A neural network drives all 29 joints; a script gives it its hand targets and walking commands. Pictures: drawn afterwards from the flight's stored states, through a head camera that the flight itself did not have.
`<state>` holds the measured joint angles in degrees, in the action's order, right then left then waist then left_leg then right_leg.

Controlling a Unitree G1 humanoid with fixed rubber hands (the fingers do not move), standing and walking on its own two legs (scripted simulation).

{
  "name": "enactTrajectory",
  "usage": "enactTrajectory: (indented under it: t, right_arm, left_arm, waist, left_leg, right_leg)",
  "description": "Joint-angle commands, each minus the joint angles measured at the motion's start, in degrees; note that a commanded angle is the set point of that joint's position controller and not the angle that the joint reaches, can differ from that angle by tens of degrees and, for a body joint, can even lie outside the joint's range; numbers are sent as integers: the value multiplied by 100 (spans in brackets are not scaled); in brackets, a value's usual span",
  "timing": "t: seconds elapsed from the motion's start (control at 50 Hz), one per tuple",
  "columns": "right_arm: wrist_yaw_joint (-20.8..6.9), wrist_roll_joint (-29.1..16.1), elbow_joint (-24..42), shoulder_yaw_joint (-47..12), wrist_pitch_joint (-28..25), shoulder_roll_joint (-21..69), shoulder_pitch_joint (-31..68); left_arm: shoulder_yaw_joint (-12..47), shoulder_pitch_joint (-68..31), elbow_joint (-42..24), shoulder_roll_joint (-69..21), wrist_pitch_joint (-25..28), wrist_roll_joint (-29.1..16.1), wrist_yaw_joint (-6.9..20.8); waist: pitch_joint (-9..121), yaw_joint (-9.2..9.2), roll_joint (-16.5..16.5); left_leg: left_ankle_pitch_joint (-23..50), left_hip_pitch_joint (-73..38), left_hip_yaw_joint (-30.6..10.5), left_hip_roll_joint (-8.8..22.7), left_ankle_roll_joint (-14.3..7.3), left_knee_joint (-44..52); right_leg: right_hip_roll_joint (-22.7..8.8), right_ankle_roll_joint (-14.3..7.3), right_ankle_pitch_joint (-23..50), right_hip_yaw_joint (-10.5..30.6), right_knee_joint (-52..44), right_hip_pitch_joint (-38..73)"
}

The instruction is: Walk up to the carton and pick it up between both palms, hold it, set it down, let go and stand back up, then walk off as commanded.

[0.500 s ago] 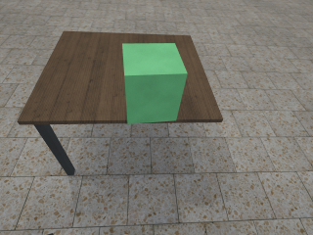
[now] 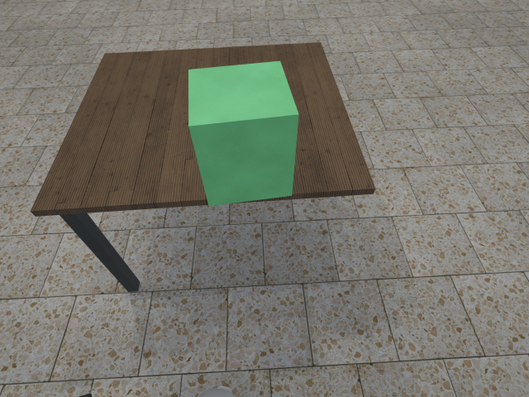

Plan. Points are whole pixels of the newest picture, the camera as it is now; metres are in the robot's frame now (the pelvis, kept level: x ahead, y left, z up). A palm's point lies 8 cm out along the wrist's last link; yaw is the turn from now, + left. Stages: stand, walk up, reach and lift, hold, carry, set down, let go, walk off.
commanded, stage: walk up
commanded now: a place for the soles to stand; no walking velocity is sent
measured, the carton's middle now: (243, 136) +0.68 +0.06 -0.04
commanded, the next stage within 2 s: none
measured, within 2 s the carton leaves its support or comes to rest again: neither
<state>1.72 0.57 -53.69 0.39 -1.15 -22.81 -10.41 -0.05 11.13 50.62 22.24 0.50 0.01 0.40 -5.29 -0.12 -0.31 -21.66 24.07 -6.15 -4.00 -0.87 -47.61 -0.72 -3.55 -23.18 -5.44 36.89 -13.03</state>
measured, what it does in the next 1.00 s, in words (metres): steps on the spot: left foot, then right foot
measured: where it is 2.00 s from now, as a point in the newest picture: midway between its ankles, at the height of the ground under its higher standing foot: outside the picture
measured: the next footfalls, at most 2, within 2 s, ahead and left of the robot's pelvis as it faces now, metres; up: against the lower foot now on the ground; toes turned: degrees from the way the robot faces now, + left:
left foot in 0.10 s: +0.11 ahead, +0.13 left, +0.00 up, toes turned -7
right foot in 0.42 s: +0.02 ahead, -0.09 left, +0.00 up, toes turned -5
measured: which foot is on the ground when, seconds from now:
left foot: up 0.00-0.08, down 0.10-0.44, up 0.46-0.76, down 0.78-1.00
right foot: down 0.00-0.14, up 0.16-0.40, down 0.42-0.80, up 0.82-1.00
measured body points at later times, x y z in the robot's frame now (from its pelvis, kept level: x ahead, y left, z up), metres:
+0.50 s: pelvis +0.01 -0.01 +0.00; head +0.04 +0.00 +0.45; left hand +0.10 +0.30 -0.12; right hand +0.10 -0.32 -0.12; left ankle +0.06 +0.13 -0.71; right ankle -0.02 -0.08 -0.73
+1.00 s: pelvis +0.03 +0.01 +0.00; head +0.06 +0.03 +0.45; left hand +0.12 +0.31 -0.13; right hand +0.10 -0.31 -0.11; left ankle +0.07 +0.13 -0.73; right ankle -0.01 -0.09 -0.71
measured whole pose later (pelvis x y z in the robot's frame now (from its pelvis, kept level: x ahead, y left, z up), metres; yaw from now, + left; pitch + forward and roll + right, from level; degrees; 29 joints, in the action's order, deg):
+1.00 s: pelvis +0.03 +0.01 +0.00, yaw +0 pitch -2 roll +0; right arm 1.7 0.8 -54.3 0.4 -2.3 -21.7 -13.4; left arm 0.0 10.1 51.5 22.1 -2.1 0.0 0.4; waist -5.4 -0.1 -3.1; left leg -15.2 17.1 -6.3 -3.5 -0.7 -34.6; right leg -1.5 -1.5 -33.5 -5.2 43.5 -12.7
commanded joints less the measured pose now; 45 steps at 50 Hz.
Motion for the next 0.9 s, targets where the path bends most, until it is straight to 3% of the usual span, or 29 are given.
enactTrajectory:
  t: [0.0,0.04,0.06,0.08,0.1,0.12,0.16,0.2,0.28,0.34,0.36,0.38,0.4,0.42,0.44,0.48,0.52,0.58,0.62,0.66,0.7,0.72,0.74,0.76,0.78,0.8,0.84,0.88]
  right_arm:
    - [32,-25,318,270,-169,-918,-248]
    - [62,24,154,345,-249,-978,-713]
    - [103,64,134,444,-272,-1215,-947]
    - [134,101,249,558,-271,-1593,-913]
    - [145,56,288,547,-261,-1636,-695]
    - [152,15,270,483,-252,-1551,-533]
    - [136,87,415,439,-214,-1520,-130]
    - [106,131,392,400,-178,-1423,-28]
    - [65,86,377,406,-156,-1364,-171]
    - [63,-15,402,365,-76,-1219,143]
    - [55,-58,402,321,-72,-1015,179]
    - [38,-116,477,249,-90,-792,281]
    - [31,-111,454,235,-77,-726,286]
    - [40,-66,360,323,-32,-965,157]
    - [40,-61,304,371,-6,-1144,-14]
    - [-19,-47,237,378,-49,-1173,-95]
    - [-50,-34,279,320,-92,-1072,-4]
    - [-14,-25,326,272,-120,-947,8]
    - [7,-29,319,262,-156,-931,-8]
    - [19,-19,275,263,-211,-882,-124]
    - [65,-16,111,303,-287,-947,-628]
    - [104,15,45,405,-304,-1127,-897]
    - [152,51,77,530,-312,-1441,-1080]
    - [179,84,156,570,-325,-1698,-923]
    - [172,7,152,518,-297,-1646,-670]
    - [175,26,262,488,-292,-1621,-359]
    - [148,91,323,429,-250,-1526,-20]
    - [117,125,318,406,-223,-1429,-82]
  left_arm:
    - [-649,-54,-396,1356,-3,91,-107]
    - [-612,-358,-492,1310,-51,18,-86]
    - [-580,-418,-576,1148,-57,-14,-94]
    - [-558,-417,-633,997,-77,-79,-78]
    - [-561,-414,-589,933,-157,-56,-84]
    - [-585,-346,-509,1118,-204,8,-80]
    - [-544,-302,-387,1148,-190,3,-31]
    - [-576,-295,-309,1114,-175,21,19]
    - [-586,-108,-199,1027,-109,24,-17]
    - [-569,144,-1,949,9,45,-77]
    - [-581,244,61,1081,55,122,-121]
    - [-645,363,56,1362,95,191,-158]
    - [-646,127,-32,1485,122,203,-156]
    - [-644,-127,-131,1457,154,186,-124]
    - [-660,-376,-196,1497,173,171,-108]
    - [-619,-368,-228,1349,168,158,-98]
    - [-610,-96,-186,1302,162,182,-110]
    - [-628,210,-181,1294,93,169,-81]
    - [-653,207,-237,1313,35,148,-70]
    - [-642,77,-314,1305,-11,115,-60]
    - [-625,-250,-416,1340,-69,31,-47]
    - [-601,-458,-491,1243,-77,1,-52]
    - [-568,-534,-598,1067,-89,-33,-55]
    - [-544,-555,-637,900,-130,-55,-41]
    - [-572,-537,-509,1045,-219,7,-49]
    - [-573,-347,-444,1139,-234,6,-50]
    - [-564,-452,-344,1147,-196,11,-1]
    - [-574,-418,-281,1063,-175,19,35]
  waist:
    - [677,-133,-942]
    - [970,141,-624]
    - [1282,220,-170]
    - [1456,233,679]
    - [1252,135,961]
    - [1045,79,584]
    - [306,-59,667]
    - [-99,-43,842]
    - [383,10,919]
    - [705,-225,593]
    - [847,-259,271]
    - [810,-334,-325]
    - [525,-253,-647]
    - [576,-155,-331]
    - [552,-48,-312]
    - [216,-16,-541]
    - [195,-126,-644]
    - [429,-299,-979]
    - [525,-337,-1066]
    - [553,-241,-1056]
    - [817,44,-729]
    - [1051,201,-506]
    - [1272,304,158]
    - [1235,204,920]
    - [1007,139,643]
    - [764,20,756]
    - [-1,-70,776]
    - [-195,-19,1004]
  left_leg:
    - [151,126,866,297,-185,1197]
    - [1471,-942,565,159,-325,2110]
    - [2357,-1731,-427,593,-575,2051]
    - [3121,-2286,-2299,1479,-1010,2188]
    - [2531,-2350,-3461,1862,-1491,2478]
    - [1478,-1797,-3421,1925,-1658,2568]
    - [58,-737,-3077,1658,-1342,2934]
    - [-556,-333,-2696,1346,-1047,3145]
    - [559,-961,-2669,1356,-1020,2949]
    - [1677,-608,-1833,984,-692,2126]
    - [1956,-244,-1349,738,-496,1550]
    - [1995,347,-662,299,-266,776]
    - [497,862,59,-214,-92,493]
    - [-610,713,140,-18,-57,47]
    - [-877,601,150,200,-41,-368]
    - [-672,521,297,309,-80,-262]
    - [-498,858,419,308,-90,40]
    - [-429,879,665,189,-48,201]
    - [-312,735,903,176,-49,486]
    - [56,308,983,191,-111,1096]
    - [1402,-681,854,96,-196,2159]
    - [2009,-1462,188,318,-377,2201]
    - [2833,-2164,-1228,1033,-699,2204]
    - [3130,-2585,-3031,1769,-1201,2428]
    - [2055,-2011,-3308,1923,-1520,2494]
    - [1409,-1547,-3253,1979,-1632,2642]
    - [275,-548,-2878,1612,-1307,2970]
    - [269,-463,-2591,1397,-1068,3072]
  right_leg:
    - [-1367,-366,3447,555,-452,1494]
    - [-1045,-204,3132,272,300,988]
    - [-743,56,2566,185,970,295]
    - [-47,348,1090,246,1651,-708]
    - [301,367,-1439,791,1736,-1324]
    - [67,291,-1844,1168,1750,-1093]
    - [-65,171,-1721,1078,1416,-965]
    - [-60,148,-1301,946,953,-849]
    - [12,201,-677,783,-29,-536]
    - [-30,136,651,734,-1617,687]
    - [-412,69,847,1002,-1796,1160]
    - [-1154,-89,1015,1618,-1990,1429]
    - [-1804,-317,1255,2031,-2233,1478]
    - [-2177,-508,1120,2130,-2105,1154]
    - [-2332,-735,1068,2091,-1984,942]
    - [-1878,-553,1258,1509,-1942,749]
    - [-1533,-424,2687,1094,-1444,1275]
    - [-1297,-390,3799,800,-969,1849]
    - [-1259,-459,3905,670,-788,1896]
    - [-1244,-495,3691,512,-518,1669]
    - [-996,-235,3191,180,178,1237]
    - [-829,-19,2930,131,729,683]
    - [-429,215,1917,152,1399,-263]
    - [165,396,-745,517,1635,-1344]
    - [-16,300,-1703,1099,1658,-1179]
    - [-63,268,-1836,1133,1655,-1114]
    - [-177,164,-1618,1076,1240,-876]
    - [-103,180,-1120,859,725,-791]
